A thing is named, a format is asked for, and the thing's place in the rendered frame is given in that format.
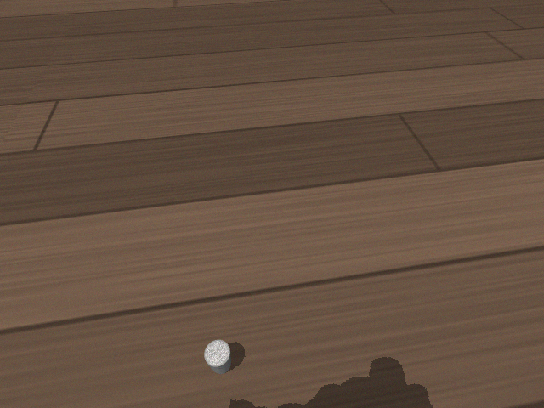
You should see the cup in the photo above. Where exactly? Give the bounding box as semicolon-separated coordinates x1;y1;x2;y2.
204;340;231;374

